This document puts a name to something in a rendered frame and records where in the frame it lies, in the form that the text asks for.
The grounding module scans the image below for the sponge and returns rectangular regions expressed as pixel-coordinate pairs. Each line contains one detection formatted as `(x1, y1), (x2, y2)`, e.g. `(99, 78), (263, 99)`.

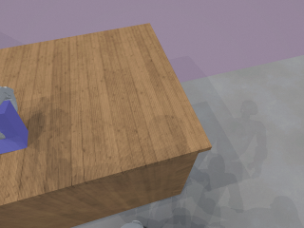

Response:
(0, 100), (29, 154)

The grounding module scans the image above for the table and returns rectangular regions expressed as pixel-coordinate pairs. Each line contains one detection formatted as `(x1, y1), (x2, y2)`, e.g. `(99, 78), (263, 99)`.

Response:
(0, 23), (212, 228)

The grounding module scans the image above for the robot left hand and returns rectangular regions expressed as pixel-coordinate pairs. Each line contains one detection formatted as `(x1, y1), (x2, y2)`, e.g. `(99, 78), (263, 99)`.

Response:
(0, 86), (18, 140)

